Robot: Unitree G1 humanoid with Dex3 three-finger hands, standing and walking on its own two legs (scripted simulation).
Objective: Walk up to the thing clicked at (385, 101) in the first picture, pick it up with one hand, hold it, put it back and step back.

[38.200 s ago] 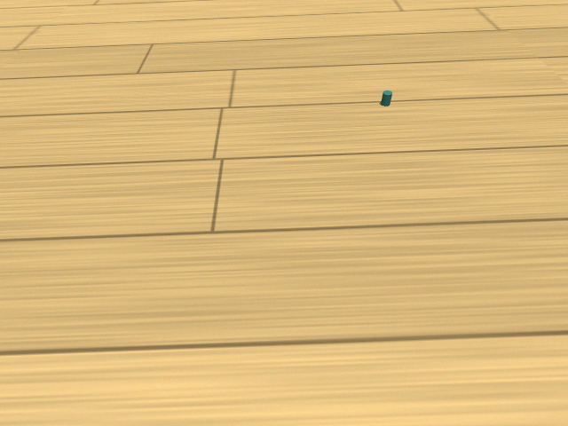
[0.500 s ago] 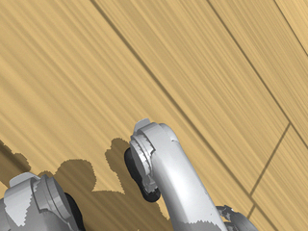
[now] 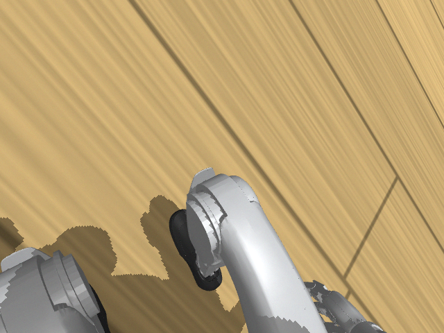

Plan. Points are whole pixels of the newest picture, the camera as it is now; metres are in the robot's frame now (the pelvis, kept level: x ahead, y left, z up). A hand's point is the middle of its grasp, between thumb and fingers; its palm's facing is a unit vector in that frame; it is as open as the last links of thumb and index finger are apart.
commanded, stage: rest palm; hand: left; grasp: from above
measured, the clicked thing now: out of the picture +0.56 +0.32 -0.28
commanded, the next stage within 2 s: close in 1.42 s
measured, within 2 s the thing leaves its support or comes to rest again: neither
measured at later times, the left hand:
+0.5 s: hand out of the picture +0.54 +0.31 -0.24, palm faces -0.44 -0.12 -0.89, open 12.9 cm
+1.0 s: hand out of the picture +0.53 +0.30 -0.25, palm faces -0.44 -0.12 -0.89, open 12.9 cm
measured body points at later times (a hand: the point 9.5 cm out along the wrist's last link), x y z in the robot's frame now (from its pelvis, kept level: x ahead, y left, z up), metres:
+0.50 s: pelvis +0.00 +0.00 -0.01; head +0.31 +0.11 +0.30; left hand +0.56 +0.32 -0.19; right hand +0.00 -0.25 -0.05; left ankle +0.06 +0.12 -0.29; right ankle +0.13 -0.13 -0.29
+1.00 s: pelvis +0.00 +0.00 -0.01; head +0.32 +0.11 +0.29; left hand +0.55 +0.31 -0.20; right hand +0.01 -0.25 -0.05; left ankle +0.06 +0.12 -0.29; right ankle +0.13 -0.13 -0.29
